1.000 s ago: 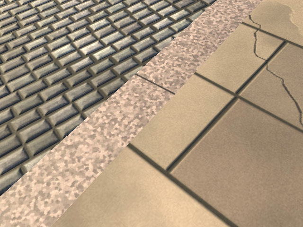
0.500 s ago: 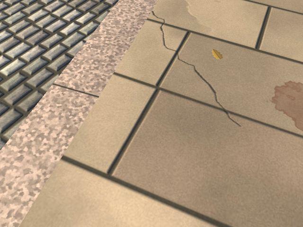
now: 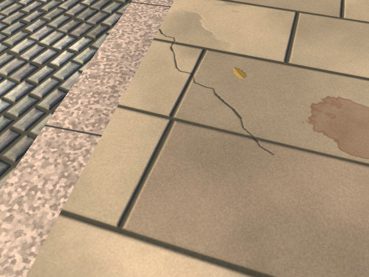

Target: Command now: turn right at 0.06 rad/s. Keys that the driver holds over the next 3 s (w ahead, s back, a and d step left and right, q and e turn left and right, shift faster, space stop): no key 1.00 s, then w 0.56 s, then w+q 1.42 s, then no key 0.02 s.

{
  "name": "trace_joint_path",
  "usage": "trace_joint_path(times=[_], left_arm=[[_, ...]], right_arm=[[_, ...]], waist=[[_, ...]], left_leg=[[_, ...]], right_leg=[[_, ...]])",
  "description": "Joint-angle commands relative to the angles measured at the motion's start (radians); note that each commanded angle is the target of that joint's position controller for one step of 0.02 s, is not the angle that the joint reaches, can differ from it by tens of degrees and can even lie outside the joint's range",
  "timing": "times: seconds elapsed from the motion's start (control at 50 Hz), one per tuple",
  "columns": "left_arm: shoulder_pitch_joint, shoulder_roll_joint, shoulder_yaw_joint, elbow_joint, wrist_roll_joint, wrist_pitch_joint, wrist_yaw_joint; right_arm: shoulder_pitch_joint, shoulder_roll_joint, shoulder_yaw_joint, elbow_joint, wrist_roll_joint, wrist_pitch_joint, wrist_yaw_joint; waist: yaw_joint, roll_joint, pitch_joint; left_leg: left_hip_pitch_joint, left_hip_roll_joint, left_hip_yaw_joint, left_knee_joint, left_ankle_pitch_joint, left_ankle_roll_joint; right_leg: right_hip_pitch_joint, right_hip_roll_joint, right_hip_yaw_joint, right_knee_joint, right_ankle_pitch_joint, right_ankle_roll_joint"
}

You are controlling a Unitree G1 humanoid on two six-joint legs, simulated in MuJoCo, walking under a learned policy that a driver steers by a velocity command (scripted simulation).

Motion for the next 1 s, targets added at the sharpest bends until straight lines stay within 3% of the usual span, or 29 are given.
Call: trace_joint_path(times=[0.02, 0.06, 0.18, 0.48, 0.72, 1.0], left_arm=[[0.024, 0.122, 0.032, -0.01, 0.003, -0.009, 0.002], [0.016, 0.134, 0.039, 0.013, -0.002, -0.01, 0.002], [0.043, 0.114, 0.035, 0.103, -0.003, -0.016, 0.01], [0.095, 0.096, 0.023, 0.274, -0.005, -0.014, 0.023], [0.12, 0.059, 0.011, 0.344, -0.007, -0.015, 0.03], [0.148, 0.025, 0.005, 0.379, -0.007, -0.015, 0.034]], right_arm=[[-0.037, -0.111, -0.02, -0.043, 0.006, -0.035, 0.005], [-0.018, -0.102, -0.017, -0.017, 0.003, -0.039, 0.003], [-0.004, -0.092, -0.014, 0.046, 0.006, -0.043, -0.007], [0.014, -0.058, 0.004, 0.196, 0.006, -0.046, -0.015], [0.055, -0.024, 0.019, 0.269, 0.007, -0.047, -0.021], [0.092, 0.007, 0.024, 0.307, 0.006, -0.048, -0.026]], waist=[[0.024, 0.083, -0.004], [0.014, 0.072, -0.004], [0.007, 0.015, 0.004], [0.014, 0.004, 0.018], [0.014, 0.005, 0.028], [0.013, 0.001, 0.037]], left_leg=[[-0.03, 0.112, -0.123, -0.11, 0.146, 0.046], [-0.025, 0.085, -0.098, -0.121, 0.12, 0.033], [0.017, 0.086, -0.097, -0.129, 0.109, 0.044], [0.011, 0.08, -0.095, -0.147, 0.113, 0.053], [0.0, 0.075, -0.093, -0.143, 0.124, 0.054], [-0.006, 0.072, -0.093, -0.137, 0.124, 0.056]], right_leg=[[0.029, -0.099, 0.11, -0.117, 0.07, -0.008], [0.045, -0.113, 0.119, -0.105, 0.112, -0.014], [0.016, -0.121, 0.123, -0.137, 0.111, -0.002], [0.036, -0.133, 0.115, -0.153, 0.132, 0.003], [0.036, -0.136, 0.104, -0.146, 0.146, 0.006], [0.026, -0.137, 0.098, -0.139, 0.145, 0.009]])
Next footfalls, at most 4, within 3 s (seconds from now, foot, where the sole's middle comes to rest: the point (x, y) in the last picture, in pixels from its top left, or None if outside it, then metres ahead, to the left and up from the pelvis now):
1.74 left None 0.43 0.06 -0.78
2.28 right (194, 209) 0.79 -0.02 -0.78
2.82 left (119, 186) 0.90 0.30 -0.78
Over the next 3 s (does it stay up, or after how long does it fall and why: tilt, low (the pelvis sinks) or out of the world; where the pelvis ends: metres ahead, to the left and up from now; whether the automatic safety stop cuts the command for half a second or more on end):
stays up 0.88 0.23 0.00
